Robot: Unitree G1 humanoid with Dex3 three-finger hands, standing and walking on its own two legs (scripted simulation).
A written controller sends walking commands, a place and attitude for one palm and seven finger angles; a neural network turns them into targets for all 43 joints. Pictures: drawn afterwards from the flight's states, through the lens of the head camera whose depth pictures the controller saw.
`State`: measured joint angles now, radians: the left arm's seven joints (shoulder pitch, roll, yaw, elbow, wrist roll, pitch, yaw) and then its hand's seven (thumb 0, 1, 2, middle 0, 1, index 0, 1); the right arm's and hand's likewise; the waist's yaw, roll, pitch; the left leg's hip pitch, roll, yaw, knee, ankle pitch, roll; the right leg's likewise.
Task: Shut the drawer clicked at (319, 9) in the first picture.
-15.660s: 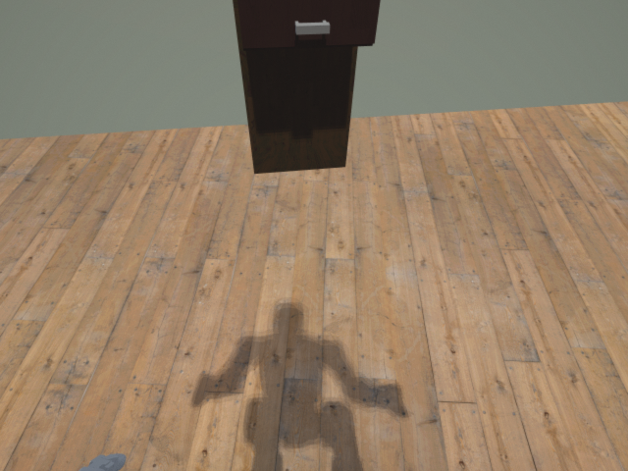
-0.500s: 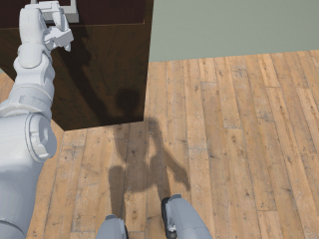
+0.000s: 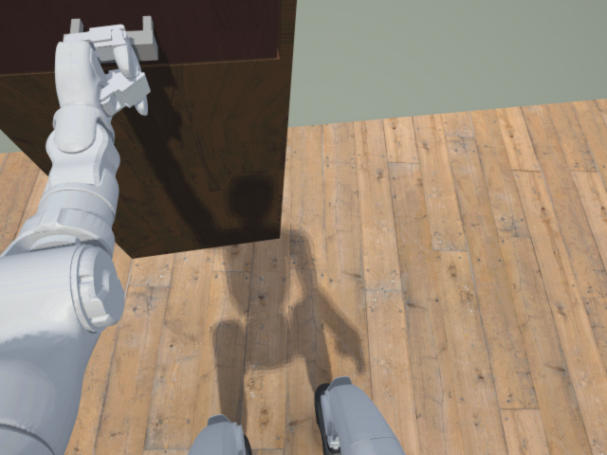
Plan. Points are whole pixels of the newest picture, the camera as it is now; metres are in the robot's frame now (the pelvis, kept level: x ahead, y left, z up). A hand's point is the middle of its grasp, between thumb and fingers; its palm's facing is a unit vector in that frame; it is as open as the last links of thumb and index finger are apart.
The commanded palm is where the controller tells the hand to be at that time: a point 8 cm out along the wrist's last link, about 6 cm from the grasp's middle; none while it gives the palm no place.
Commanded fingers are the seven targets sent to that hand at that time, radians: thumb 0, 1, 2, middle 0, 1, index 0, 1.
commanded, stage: pull the fist back off the drawer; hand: left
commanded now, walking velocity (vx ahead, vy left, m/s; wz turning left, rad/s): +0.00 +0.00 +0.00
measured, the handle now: (112, 36) +0.64 +0.15 +0.10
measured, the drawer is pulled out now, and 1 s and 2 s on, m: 0.00 0.00 0.00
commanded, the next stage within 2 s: draw the hand back to the body in 0.16 s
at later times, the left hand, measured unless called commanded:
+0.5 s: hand (111, 113) +0.50 +0.14 +0.11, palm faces +0.03 -1.00 -0.04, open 3.3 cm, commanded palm +0.45 +0.18 +0.13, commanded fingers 0.00 0.90 0.90 -1.40 -1.60 -1.40 -1.60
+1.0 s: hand (3, 244) +0.33 +0.18 +0.17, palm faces +0.19 -0.95 -0.23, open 3.3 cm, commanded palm +0.29 +0.23 +0.19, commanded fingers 0.00 0.90 0.90 -1.40 -1.60 -1.40 -1.60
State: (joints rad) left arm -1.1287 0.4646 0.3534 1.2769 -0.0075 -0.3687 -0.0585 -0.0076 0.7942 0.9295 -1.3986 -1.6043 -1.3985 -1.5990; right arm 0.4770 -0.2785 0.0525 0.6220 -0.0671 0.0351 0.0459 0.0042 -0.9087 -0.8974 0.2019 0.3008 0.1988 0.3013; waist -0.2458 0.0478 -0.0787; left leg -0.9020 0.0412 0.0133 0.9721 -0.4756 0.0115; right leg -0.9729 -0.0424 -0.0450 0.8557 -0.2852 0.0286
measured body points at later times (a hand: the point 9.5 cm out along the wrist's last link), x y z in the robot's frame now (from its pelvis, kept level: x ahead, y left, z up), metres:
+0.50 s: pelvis +0.05 -0.01 +0.03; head +0.15 -0.03 +0.47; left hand +0.49 +0.19 +0.12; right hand +0.09 -0.27 -0.09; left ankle -0.02 +0.11 -0.68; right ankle +0.06 -0.15 -0.68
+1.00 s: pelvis +0.04 -0.01 +0.06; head +0.04 -0.03 +0.51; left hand +0.32 +0.23 +0.19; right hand +0.24 -0.23 -0.03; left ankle -0.02 +0.11 -0.68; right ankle +0.06 -0.15 -0.68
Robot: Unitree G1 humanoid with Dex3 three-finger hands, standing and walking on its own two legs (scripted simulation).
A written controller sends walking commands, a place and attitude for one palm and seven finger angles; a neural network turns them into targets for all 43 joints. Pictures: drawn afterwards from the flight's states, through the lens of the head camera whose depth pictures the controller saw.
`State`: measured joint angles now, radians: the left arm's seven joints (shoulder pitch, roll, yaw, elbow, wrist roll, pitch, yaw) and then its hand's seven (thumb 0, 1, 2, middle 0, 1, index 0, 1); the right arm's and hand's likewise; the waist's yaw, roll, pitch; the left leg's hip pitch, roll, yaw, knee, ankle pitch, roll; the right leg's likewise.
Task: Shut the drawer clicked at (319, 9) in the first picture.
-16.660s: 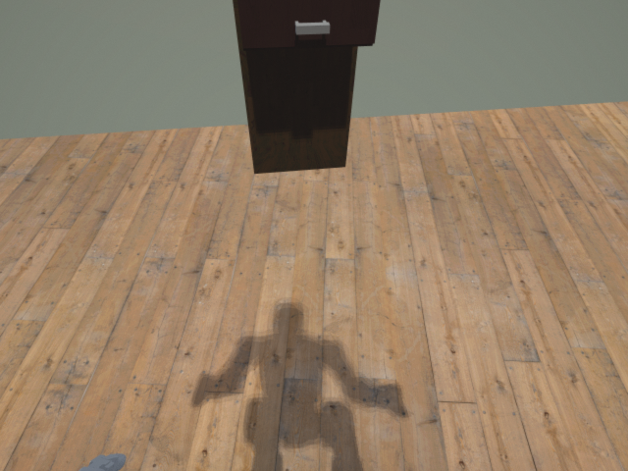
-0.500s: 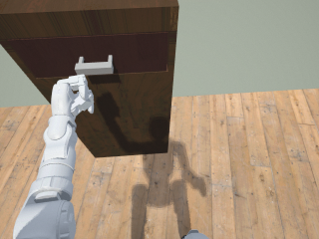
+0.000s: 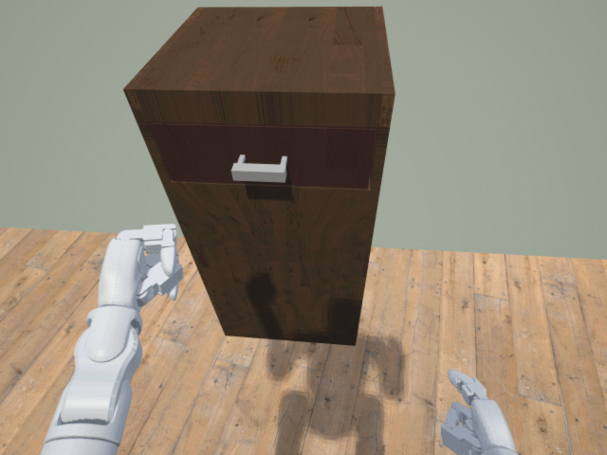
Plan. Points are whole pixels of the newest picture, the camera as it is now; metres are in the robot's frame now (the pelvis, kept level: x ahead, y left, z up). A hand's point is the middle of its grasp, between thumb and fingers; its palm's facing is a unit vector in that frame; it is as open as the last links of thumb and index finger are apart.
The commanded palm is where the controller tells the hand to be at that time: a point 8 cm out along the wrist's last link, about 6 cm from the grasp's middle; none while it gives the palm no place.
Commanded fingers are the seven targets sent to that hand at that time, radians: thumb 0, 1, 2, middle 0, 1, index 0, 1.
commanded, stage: draw the hand back to the body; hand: left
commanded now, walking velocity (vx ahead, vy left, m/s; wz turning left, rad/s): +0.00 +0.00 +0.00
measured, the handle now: (261, 166) +0.61 +0.14 +0.04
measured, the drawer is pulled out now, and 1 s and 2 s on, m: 0.00 0.00 0.00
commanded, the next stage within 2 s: step back with the hand held close in 0.64 s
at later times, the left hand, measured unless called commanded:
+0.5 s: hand (57, 336) +0.18 +0.25 +0.17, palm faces +0.41 -0.81 -0.41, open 3.3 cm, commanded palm +0.13 +0.29 +0.18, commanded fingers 0.00 0.90 0.90 -1.40 -1.60 -1.40 -1.60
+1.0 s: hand (58, 343) +0.18 +0.25 +0.16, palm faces +0.34 -0.81 -0.48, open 3.2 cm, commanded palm +0.12 +0.29 +0.18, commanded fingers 0.00 0.90 0.90 -1.40 -1.60 -1.40 -1.60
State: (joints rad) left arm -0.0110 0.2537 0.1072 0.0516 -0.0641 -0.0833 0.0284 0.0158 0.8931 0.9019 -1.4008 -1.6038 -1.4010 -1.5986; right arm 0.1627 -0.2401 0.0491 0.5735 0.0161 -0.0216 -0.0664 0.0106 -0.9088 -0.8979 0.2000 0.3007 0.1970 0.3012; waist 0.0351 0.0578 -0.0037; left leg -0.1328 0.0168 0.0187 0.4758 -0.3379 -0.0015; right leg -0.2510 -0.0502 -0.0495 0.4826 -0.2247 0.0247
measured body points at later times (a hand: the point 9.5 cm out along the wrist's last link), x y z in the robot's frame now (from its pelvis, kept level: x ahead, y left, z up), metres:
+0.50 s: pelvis +0.00 +0.01 +0.00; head -0.02 -0.02 +0.45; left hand +0.15 +0.29 +0.19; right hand +0.18 -0.21 -0.08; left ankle -0.05 +0.12 -0.74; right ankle +0.02 -0.14 -0.74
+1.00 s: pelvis -0.01 +0.01 +0.00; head +0.00 +0.00 +0.45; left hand +0.16 +0.29 +0.19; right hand +0.17 -0.23 -0.08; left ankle -0.05 +0.12 -0.74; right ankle +0.02 -0.14 -0.74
